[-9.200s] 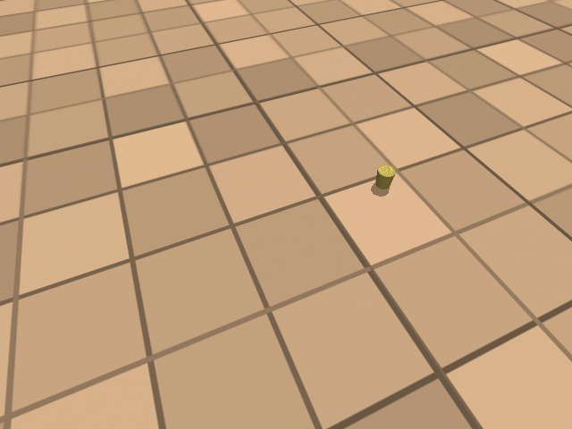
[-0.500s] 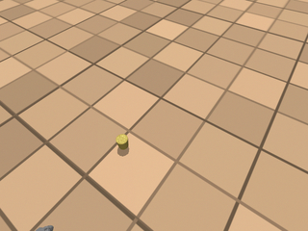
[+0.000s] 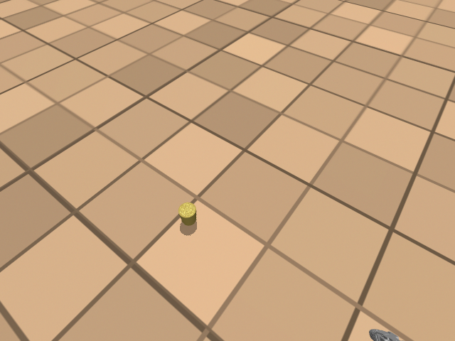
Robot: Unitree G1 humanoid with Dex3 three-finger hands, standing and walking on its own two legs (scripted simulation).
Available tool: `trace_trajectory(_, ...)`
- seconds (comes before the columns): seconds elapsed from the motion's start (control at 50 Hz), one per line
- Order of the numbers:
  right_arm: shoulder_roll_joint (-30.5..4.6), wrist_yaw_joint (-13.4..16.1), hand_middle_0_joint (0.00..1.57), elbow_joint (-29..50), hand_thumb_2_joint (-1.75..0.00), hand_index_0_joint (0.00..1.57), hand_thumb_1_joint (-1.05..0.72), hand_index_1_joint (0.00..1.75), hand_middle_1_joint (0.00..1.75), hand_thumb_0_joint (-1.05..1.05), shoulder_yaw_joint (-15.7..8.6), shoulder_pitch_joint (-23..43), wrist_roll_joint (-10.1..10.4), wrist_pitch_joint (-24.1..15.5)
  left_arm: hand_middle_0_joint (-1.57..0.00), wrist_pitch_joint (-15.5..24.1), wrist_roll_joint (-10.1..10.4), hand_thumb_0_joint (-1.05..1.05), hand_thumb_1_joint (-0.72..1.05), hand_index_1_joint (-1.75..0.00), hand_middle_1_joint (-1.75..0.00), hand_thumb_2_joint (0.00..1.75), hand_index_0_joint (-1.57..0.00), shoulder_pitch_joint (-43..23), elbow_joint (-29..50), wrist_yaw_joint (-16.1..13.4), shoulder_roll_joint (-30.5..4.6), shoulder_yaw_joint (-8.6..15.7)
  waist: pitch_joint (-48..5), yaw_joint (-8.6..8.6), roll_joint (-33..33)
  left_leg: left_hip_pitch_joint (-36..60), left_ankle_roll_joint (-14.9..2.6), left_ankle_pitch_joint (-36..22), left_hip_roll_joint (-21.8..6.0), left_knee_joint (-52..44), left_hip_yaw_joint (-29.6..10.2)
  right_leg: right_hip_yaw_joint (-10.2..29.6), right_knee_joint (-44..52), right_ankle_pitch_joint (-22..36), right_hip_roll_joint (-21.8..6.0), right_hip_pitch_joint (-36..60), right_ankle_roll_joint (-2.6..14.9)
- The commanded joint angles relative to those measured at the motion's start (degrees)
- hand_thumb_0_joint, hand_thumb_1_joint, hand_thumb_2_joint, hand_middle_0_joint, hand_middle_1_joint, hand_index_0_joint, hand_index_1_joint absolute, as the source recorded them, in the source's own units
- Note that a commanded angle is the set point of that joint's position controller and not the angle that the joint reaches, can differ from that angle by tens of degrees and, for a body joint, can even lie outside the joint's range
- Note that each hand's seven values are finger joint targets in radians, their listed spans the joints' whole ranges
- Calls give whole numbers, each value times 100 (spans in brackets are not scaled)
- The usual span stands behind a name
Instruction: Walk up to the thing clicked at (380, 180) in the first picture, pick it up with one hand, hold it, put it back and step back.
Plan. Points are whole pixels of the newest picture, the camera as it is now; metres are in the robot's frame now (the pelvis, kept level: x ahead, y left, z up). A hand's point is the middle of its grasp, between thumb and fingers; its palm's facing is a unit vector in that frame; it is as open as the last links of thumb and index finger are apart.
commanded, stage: walk up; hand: left
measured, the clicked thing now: (188, 214) +0.75 +0.23 -0.72
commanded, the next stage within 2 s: stand in 0.20 s
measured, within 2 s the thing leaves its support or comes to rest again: neither
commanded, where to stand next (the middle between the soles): +0.36 -0.01 m, yaw +0 degrees
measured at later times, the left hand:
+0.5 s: hand out of the picture +0.09 +0.24 -0.14, palm faces -0.02 -0.94 -0.34, open 7.4 cm
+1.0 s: hand out of the picture +0.05 +0.25 -0.15, palm faces -0.03 -0.94 -0.35, open 7.4 cm
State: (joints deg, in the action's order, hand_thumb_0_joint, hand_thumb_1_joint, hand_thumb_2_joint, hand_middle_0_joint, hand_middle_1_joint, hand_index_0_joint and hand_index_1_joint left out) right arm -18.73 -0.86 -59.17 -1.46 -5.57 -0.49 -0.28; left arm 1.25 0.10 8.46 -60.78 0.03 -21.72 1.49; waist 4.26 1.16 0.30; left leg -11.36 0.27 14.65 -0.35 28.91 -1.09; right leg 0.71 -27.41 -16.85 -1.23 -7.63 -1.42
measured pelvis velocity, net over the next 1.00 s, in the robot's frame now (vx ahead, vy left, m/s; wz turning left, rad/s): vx -0.01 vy -0.01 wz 0.00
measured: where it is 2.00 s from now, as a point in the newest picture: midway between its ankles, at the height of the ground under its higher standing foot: outside the picture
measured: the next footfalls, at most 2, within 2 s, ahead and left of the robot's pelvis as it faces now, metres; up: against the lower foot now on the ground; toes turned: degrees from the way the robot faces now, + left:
right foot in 1.76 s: +0.28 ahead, -0.15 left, +0.00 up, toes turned +0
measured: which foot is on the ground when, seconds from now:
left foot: down 0.00-1.00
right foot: down 0.00-1.00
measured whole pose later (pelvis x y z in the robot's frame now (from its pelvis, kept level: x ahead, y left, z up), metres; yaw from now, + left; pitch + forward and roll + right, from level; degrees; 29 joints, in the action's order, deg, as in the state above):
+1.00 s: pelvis -0.01 -0.01 +0.01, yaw +0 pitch -2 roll +0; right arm -20.1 -0.6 -66.2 -0.3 -6.5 -0.4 -0.7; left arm 0.4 -0.1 7.1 -65.8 0.7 -20.1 -0.1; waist 3.2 -0.4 0.8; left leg -8.3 1.2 8.1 -0.9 18.7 -1.2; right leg 0.5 -18.6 -11.1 -0.8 -5.4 -0.9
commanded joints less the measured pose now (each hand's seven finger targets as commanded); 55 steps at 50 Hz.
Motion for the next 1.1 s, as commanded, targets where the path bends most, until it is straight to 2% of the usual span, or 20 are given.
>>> trace_trajectory(0.0, -1296, 71, 20, 326, -90, 20, -90, 30, 30, 0, -270, 441, 12, -140, -20, 185, -29, 0, 90, -30, -30, 90, -20, -275, 281, -90, -1206, 239, -570, -46, -26, 178, -292, -1138, -584, -597, -507, 430, 541, 1459, -470, 179, 356)
trace_trajectory(0.04, -1276, 65, 20, 261, -90, 20, -90, 30, 30, 0, -260, 446, -5, -129, -20, 183, -35, 0, 90, -30, -30, 90, -20, -334, 279, -91, -1212, 237, -545, -59, -81, 217, -257, -1002, -536, -654, -445, 478, 627, 1444, -528, 157, 358)
trace_trajectory(0.16, -1221, 57, 20, 144, -90, 20, -90, 30, 30, 0, -260, 508, 0, -122, -20, 178, -43, 0, 90, -30, -30, 90, -20, -404, 201, -99, -1161, 249, -633, -63, -144, 452, -232, -1330, -548, -666, -350, 443, 750, 1677, -541, 184, 327)
trace_trajectory(0.18, -1245, 70, 20, 45, -90, 20, -90, 30, 30, 0, -212, 431, 23, -154, -20, 152, -37, 0, 90, -30, -30, 90, -20, -511, 110, -93, -1058, 135, -572, -165, -203, 628, -224, -1821, -662, -881, -490, 454, 824, 1915, -595, 71, 269)
trace_trajectory(0.24, -1334, 95, 20, -35, -90, 20, -90, 30, 30, 0, -206, 458, 20, -192, -20, 125, -30, 0, 90, -30, -30, 90, -20, -502, 73, -93, -1048, 129, -721, -117, -35, 829, -213, -2405, -725, -875, -467, 388, 867, 2139, -576, 271, 209)
trace_trajectory(0.26, -1323, 94, 20, -59, -90, 20, -90, 30, 30, 0, -192, 484, 29, -195, -20, 124, -29, 0, 90, -30, -30, 90, -20, -494, 41, -92, -1058, 123, -738, -105, 37, 859, -200, -2428, -728, -896, -458, 388, 910, 2160, -590, 305, 198)
trace_trajectory(0.36, -1271, 102, 20, -142, -90, 20, -90, 30, 30, 0, -155, 526, 40, -177, -20, 118, -48, 0, 90, -30, -30, 90, -20, -589, -36, -76, -1101, 112, -730, -118, -85, 849, -139, -1925, -707, -1093, -432, 405, 1093, 1797, -609, 334, 204)
trace_trajectory(0.44, -1299, 92, 20, -219, -90, 20, -90, 30, 30, 0, -139, 527, 23, -154, -20, 100, -58, 0, 90, -30, -30, 90, -20, -618, -92, -62, -1096, 98, -505, -112, -58, 569, -111, -1199, -670, -1270, -437, 432, 1263, 1161, -586, 233, 191)
trace_trajectory(0.5, -1358, 92, 20, -253, -90, 20, -90, 30, 30, 0, -137, 467, 18, -176, -20, 91, -67, 0, 90, -30, -30, 90, -20, -584, -115, -47, -1070, 100, -563, -108, 30, 464, -110, -1188, -690, -1331, -450, 425, 1242, 1189, -595, 384, 205)
trace_trajectory(0.58, -1362, 86, 20, -301, -90, 20, -90, 30, 30, 0, -130, 406, 3, -178, -20, 77, -61, 0, 90, -30, -30, 90, -20, -578, -150, -33, -1083, 95, -355, -120, 12, 401, -87, -597, -670, -1450, -499, 435, 1311, 673, -564, 92, 220)
trace_trajectory(0.64, -1382, 79, 20, -336, -90, 20, -90, 30, 30, 0, -134, 343, 1, -165, -20, 67, -58, 0, 90, -30, -30, 90, -20, -535, -161, -23, -1072, 96, -343, -111, 20, 265, -98, -364, -663, -1497, -545, 448, 1332, 526, -558, 125, 228)
trace_trajectory(0.84, -1389, 88, 20, -365, -90, 20, -90, 30, 30, 0, -90, 200, 7, -176, -20, 88, -44, 0, 90, -30, -30, 90, -20, -458, -142, -24, -1084, 77, -512, -144, -73, 504, -119, -966, -692, -1287, -508, 495, 1272, 969, -605, 95, 235)
trace_trajectory(0.86, -1368, 85, 20, -379, -90, 20, -90, 30, 30, 0, -82, 174, 9, -167, -20, 82, -55, 0, 90, -30, -30, 90, -20, -394, -158, -24, -1070, 66, -459, -152, -54, 502, -110, -793, -665, -1304, -497, 485, 1323, 895, -589, -16, 220)
trace_trajectory(0.98, -1381, 87, 20, -376, -90, 20, -90, 30, 30, 0, -67, 138, 6, -147, -20, 73, -55, 0, 90, -30, -30, 90, -20, -378, -139, -31, -1098, 60, -453, -155, -54, 411, -118, -732, -690, -1323, -517, 469, 1283, 806, -589, 62, 232)
trace_trajectory(1.06, -1367, 87, 20, -362, -90, 20, -90, 30, 30, 0, -51, 135, 13, -157, -20, 83, -44, 0, 90, -30, -30, 90, -20, -368, -118, -39, -1106, 57, -562, -140, -107, 501, -124, -1273, -703, -1229, -490, 455, 1216, 1239, -616, 179, 227)
trace_trajectory(1.08, -1376, 85, 20, -374, -90, 20, -90, 30, 30, 0, -40, 120, 21, -157, -20, 85, -38, 0, 90, -30, -30, 90, -20, -331, -138, -35, -1088, 53, -514, -141, -32, 465, -124, -1202, -680, -1255, -484, 448, 1248, 1173, -600, 140, 211)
